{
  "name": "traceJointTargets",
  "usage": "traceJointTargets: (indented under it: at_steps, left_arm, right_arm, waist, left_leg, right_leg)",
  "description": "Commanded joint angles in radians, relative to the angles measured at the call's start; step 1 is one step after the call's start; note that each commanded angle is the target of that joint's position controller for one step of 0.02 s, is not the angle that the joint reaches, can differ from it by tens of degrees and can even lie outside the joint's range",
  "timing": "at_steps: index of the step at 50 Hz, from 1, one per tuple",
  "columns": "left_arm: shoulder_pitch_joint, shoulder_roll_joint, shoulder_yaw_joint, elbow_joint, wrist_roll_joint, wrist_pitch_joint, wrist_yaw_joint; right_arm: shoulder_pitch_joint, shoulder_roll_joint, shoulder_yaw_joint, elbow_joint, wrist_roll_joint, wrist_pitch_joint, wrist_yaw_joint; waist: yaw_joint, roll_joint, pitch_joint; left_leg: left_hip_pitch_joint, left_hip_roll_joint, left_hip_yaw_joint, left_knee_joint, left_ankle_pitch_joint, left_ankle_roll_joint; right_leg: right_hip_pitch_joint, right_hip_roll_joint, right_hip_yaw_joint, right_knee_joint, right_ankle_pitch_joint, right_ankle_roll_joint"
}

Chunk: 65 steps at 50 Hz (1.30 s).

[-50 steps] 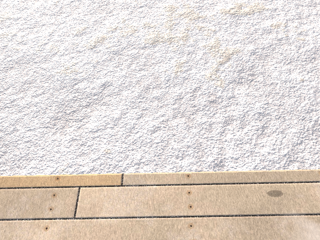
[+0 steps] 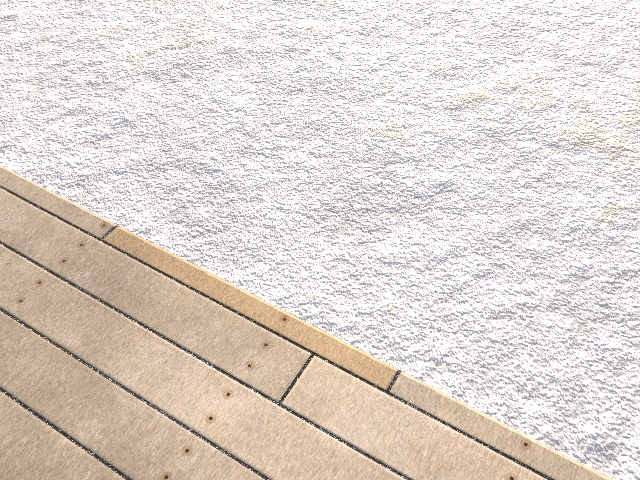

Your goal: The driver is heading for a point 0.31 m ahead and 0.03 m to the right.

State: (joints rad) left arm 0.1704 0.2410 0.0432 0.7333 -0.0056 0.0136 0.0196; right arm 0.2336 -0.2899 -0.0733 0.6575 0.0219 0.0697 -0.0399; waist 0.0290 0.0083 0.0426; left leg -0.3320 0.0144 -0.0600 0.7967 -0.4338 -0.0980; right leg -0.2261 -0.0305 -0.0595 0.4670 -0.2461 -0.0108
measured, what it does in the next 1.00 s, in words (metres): steps on the spot: left foot, then right foot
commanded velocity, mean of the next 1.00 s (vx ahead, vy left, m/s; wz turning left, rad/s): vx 0.00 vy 0.00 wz -0.18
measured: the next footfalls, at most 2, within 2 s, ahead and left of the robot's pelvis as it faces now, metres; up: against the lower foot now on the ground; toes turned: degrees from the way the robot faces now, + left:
left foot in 0.06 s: +0.01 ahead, +0.14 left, +0.00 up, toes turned -1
right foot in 0.56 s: +0.02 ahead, -0.10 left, +0.00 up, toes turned -12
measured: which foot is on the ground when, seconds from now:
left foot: up 0.00-0.04, down 0.06-0.56, up 0.58-1.00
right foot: down 0.00-0.30, up 0.32-0.54, down 0.56-1.00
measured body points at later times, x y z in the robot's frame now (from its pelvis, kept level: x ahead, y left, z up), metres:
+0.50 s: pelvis -0.01 +0.02 -0.01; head +0.01 +0.00 +0.44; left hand +0.13 +0.30 -0.11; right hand +0.09 -0.28 -0.12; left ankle -0.03 +0.14 -0.74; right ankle -0.02 -0.09 -0.72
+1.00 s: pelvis -0.01 -0.03 +0.00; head -0.01 -0.04 +0.45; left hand +0.21 +0.17 -0.10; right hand +0.00 -0.32 -0.14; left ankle +0.01 +0.14 -0.71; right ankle -0.02 -0.09 -0.74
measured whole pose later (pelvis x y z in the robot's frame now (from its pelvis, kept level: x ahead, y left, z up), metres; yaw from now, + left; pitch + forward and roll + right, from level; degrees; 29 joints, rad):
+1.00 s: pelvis -0.01 -0.03 +0.00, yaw -14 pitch -1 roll +0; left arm 0.12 0.21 0.01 0.72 0.02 0.02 0.02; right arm 0.22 -0.29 -0.06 0.85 0.03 0.04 -0.05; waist -0.01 0.04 0.04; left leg -0.31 0.07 -0.06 0.75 -0.39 -0.09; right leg -0.22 0.10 -0.01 0.46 -0.23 -0.09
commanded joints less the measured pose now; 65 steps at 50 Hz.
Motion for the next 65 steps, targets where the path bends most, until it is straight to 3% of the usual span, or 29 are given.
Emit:
traceJointTargets:
  at_steps: [1,3,4,5,6,7,10,12,18,20,27,28,29,30,31,34,36,39,43,46,49,55,57,58,59,60,61,63,65]
  left_arm:
    - [0.0,0.204,0.053,-0.033,-0.019,-0.006,-0.004]
    - [0.039,0.173,0.04,0.0,-0.031,-0.01,-0.005]
    - [0.05,0.119,0.021,-0.008,0.003,-0.022,-0.013]
    - [0.058,0.056,0.001,-0.021,0.022,-0.036,-0.02]
    - [-0.008,0.106,0.01,-0.02,0.032,-0.039,-0.015]
    - [-0.033,0.12,0.015,-0.017,0.029,-0.041,-0.017]
    - [-0.005,0.141,0.016,0.026,0.017,-0.03,-0.02]
    - [-0.013,0.158,0.022,0.03,0.003,-0.031,-0.019]
    - [-0.012,0.151,0.04,0.002,-0.009,-0.012,-0.016]
    - [0.013,0.141,0.046,-0.004,-0.017,0.005,-0.021]
    - [0.113,0.146,0.053,-0.022,-0.015,0.013,-0.046]
    - [0.131,0.204,0.073,-0.028,-0.005,0.011,-0.033]
    - [0.133,0.351,0.102,-0.069,0.002,0.005,-0.017]
    - [0.17,0.316,0.081,-0.084,0.038,-0.018,-0.035]
    - [0.122,0.292,0.074,-0.092,0.036,-0.036,-0.041]
    - [0.023,0.217,0.052,-0.109,-0.011,-0.032,-0.015]
    - [0.04,0.224,0.054,-0.12,0.005,-0.03,-0.005]
    - [0.026,0.157,0.032,-0.13,0.012,-0.029,0.003]
    - [0.004,0.107,0.01,-0.095,0.031,-0.022,0.003]
    - [-0.005,0.144,0.018,-0.064,0.04,-0.013,0.002]
    - [-0.022,0.179,0.034,-0.049,0.025,-0.001,0.008]
    - [-0.077,0.181,0.048,-0.048,-0.002,0.014,0.033]
    - [-0.064,0.176,0.052,-0.044,-0.017,0.017,0.031]
    - [-0.059,0.148,0.049,-0.064,0.0,0.011,0.029]
    - [-0.131,0.124,0.045,-0.104,0.021,0.002,0.027]
    - [-0.175,0.132,0.049,-0.119,0.02,-0.002,0.028]
    - [-0.149,0.149,0.06,-0.106,0.006,-0.003,0.021]
    - [-0.107,0.153,0.07,-0.077,0.001,0.005,0.02]
    - [-0.118,0.125,0.063,-0.084,0.001,0.0,0.018]
  right_arm:
    - [0.025,-0.076,-0.016,-0.05,0.0,-0.018,0.006]
    - [0.07,-0.095,-0.017,-0.026,-0.009,-0.021,0.012]
    - [0.087,-0.16,-0.026,-0.034,-0.017,-0.02,0.006]
    - [0.0,-0.162,-0.021,-0.036,-0.026,-0.019,0.007]
    - [-0.062,-0.082,-0.002,-0.059,-0.033,-0.031,0.017]
    - [-0.074,-0.055,0.009,-0.045,-0.043,-0.041,0.022]
    - [-0.051,-0.067,0.008,-0.012,-0.045,-0.06,0.02]
    - [-0.03,-0.112,-0.008,-0.001,-0.038,-0.058,0.008]
    - [-0.039,-0.14,-0.033,-0.014,-0.034,-0.045,-0.017]
    - [-0.067,-0.132,-0.032,-0.006,-0.029,-0.054,-0.016]
    - [-0.133,-0.146,-0.041,0.032,0.011,-0.039,-0.014]
    - [-0.062,-0.105,-0.032,0.055,0.001,-0.046,-0.011]
    - [-0.064,-0.04,-0.006,0.012,-0.056,-0.05,-0.01]
    - [-0.139,-0.092,-0.018,-0.005,-0.032,-0.053,-0.016]
    - [-0.151,-0.123,-0.03,0.001,-0.007,-0.049,-0.021]
    - [-0.127,-0.133,-0.042,0.043,-0.026,-0.039,-0.035]
    - [-0.101,-0.124,-0.042,0.05,-0.012,-0.044,-0.029]
    - [-0.07,-0.102,-0.032,0.092,-0.004,-0.045,-0.026]
    - [-0.071,-0.061,-0.006,0.12,-0.007,-0.04,-0.016]
    - [-0.089,-0.103,-0.008,0.121,0.004,-0.044,-0.01]
    - [-0.087,-0.132,-0.013,0.116,0.011,-0.052,-0.01]
    - [0.007,-0.093,-0.003,0.135,0.008,-0.063,0.013]
    - [0.037,-0.115,-0.008,0.129,0.003,-0.066,0.027]
    - [0.049,-0.204,-0.029,0.119,-0.009,-0.067,0.022]
    - [0.029,-0.252,-0.04,0.112,-0.006,-0.069,0.018]
    - [0.054,-0.219,-0.03,0.106,-0.035,-0.081,0.02]
    - [0.026,-0.21,-0.03,0.104,-0.038,-0.088,0.02]
    - [-0.053,-0.196,-0.03,0.083,-0.001,-0.086,0.017]
    - [-0.042,-0.183,-0.027,0.085,0.008,-0.073,0.008]
  waist:
    - [-0.003,-0.172,-0.087]
    - [-0.03,-0.128,-0.103]
    - [-0.007,0.031,-0.171]
    - [0.049,0.237,-0.15]
    - [0.001,0.188,-0.129]
    - [0.003,0.163,-0.107]
    - [-0.011,0.109,-0.028]
    - [-0.023,0.08,0.007]
    - [-0.053,0.166,-0.01]
    - [-0.028,0.11,-0.012]
    - [0.023,0.092,-0.117]
    - [0.007,-0.067,-0.127]
    - [-0.023,-0.384,-0.112]
    - [0.048,-0.237,-0.212]
    - [0.025,-0.133,-0.147]
    - [-0.023,-0.027,-0.095]
    - [-0.033,-0.118,-0.102]
    - [-0.03,-0.082,-0.142]
    - [-0.013,-0.127,-0.114]
    - [0.012,-0.146,-0.04]
    - [0.017,-0.12,-0.005]
    - [-0.037,-0.09,-0.082]
    - [-0.064,-0.058,-0.083]
    - [-0.036,0.125,-0.094]
    - [-0.034,0.289,-0.052]
    - [-0.085,0.264,-0.081]
    - [-0.058,0.175,-0.074]
    - [-0.028,0.071,-0.052]
    - [-0.033,0.085,-0.079]
  left_leg:
    - [0.035,-0.019,0.072,-0.249,0.098,0.037]
    - [0.223,-0.001,0.037,-0.493,0.365,0.102]
    - [0.369,0.147,-0.141,-0.462,0.588,0.152]
    - [0.283,0.245,-0.208,-0.417,0.64,0.255]
    - [0.219,0.223,-0.198,-0.44,0.483,0.28]
    - [0.2,0.177,-0.168,-0.45,0.372,0.242]
    - [0.147,0.099,-0.084,-0.456,0.232,0.153]
    - [0.168,0.101,-0.074,-0.446,0.239,0.156]
    - [0.187,0.308,-0.184,-0.47,0.446,0.33]
    - [0.189,0.342,-0.155,-0.45,0.618,0.363]
    - [0.156,0.249,0.061,-0.228,0.575,0.229]
    - [0.051,0.17,0.152,-0.042,0.363,0.143]
    - [-0.257,-0.005,0.186,0.272,-0.229,0.021]
    - [-0.276,-0.043,-0.005,0.432,-0.307,0.033]
    - [-0.308,-0.019,-0.031,0.491,-0.232,0.049]
    - [-0.302,0.025,-0.048,0.428,0.001,0.057]
    - [-0.267,0.002,-0.047,0.423,0.057,0.034]
    - [-0.221,0.017,-0.025,0.329,0.109,0.008]
    - [-0.063,0.063,-0.012,0.078,0.137,-0.008]
    - [-0.014,0.061,0.012,-0.031,0.083,-0.003]
    - [-0.058,0.055,0.018,-0.045,0.008,0.013]
    - [0.009,0.033,0.07,-0.144,0.048,0.061]
    - [0.102,0.038,0.036,-0.342,0.299,0.125]
    - [0.166,0.165,-0.178,-0.409,0.564,0.202]
    - [0.22,0.31,-0.39,-0.435,0.779,0.365]
    - [0.254,0.366,-0.461,-0.482,0.767,0.451]
    - [0.259,0.324,-0.392,-0.473,0.723,0.426]
    - [0.287,0.24,-0.289,-0.439,0.704,0.34]
    - [0.322,0.199,-0.261,-0.418,0.78,0.332]
  right_leg:
    - [0.135,-0.231,0.218,-0.073,0.489,-0.233]
    - [0.05,-0.191,0.182,-0.032,0.389,-0.143]
    - [-0.054,-0.117,0.103,0.09,0.186,-0.058]
    - [-0.099,-0.023,0.02,0.061,-0.098,0.015]
    - [-0.056,-0.027,0.042,0.054,-0.101,0.043]
    - [-0.036,-0.028,0.046,0.016,-0.021,0.044]
    - [-0.004,-0.045,0.069,-0.043,0.114,0.044]
    - [-0.062,-0.026,0.065,-0.014,0.106,0.036]
    - [-0.263,-0.01,0.057,0.403,-0.283,0.037]
    - [-0.308,-0.043,0.091,0.513,-0.353,0.045]
    - [-0.01,0.033,-0.036,0.077,0.051,-0.001]
    - [0.107,-0.005,0.083,-0.032,0.339,-0.047]
    - [0.23,-0.299,0.531,-0.08,0.779,-0.236]
    - [0.191,-0.376,0.641,-0.123,0.684,-0.378]
    - [0.155,-0.337,0.557,-0.131,0.566,-0.351]
    - [0.12,-0.201,0.406,-0.145,0.332,-0.209]
    - [0.113,-0.191,0.396,-0.137,0.429,-0.232]
    - [0.161,-0.163,0.307,-0.125,0.479,-0.216]
    - [0.097,-0.124,0.243,-0.154,0.317,-0.185]
    - [0.038,-0.142,0.275,-0.19,0.118,-0.196]
    - [0.065,-0.193,0.33,-0.174,0.095,-0.233]
    - [0.141,-0.233,0.273,-0.061,0.444,-0.248]
    - [0.096,-0.18,0.197,0.013,0.372,-0.166]
    - [-0.005,-0.063,0.08,0.203,0.21,-0.083]
    - [-0.207,0.118,-0.014,0.339,-0.154,0.002]
    - [-0.304,0.12,0.082,0.546,-0.422,0.019]
    - [-0.323,0.089,0.125,0.648,-0.397,0.022]
    - [-0.363,0.058,0.136,0.623,-0.29,0.046]
    - [-0.333,0.065,0.119,0.56,-0.223,0.076]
